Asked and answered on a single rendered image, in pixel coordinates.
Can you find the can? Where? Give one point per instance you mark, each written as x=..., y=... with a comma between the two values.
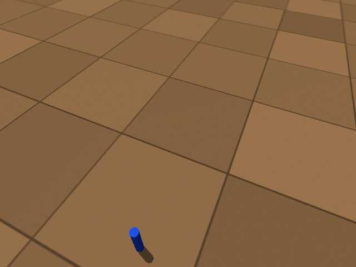
x=136, y=239

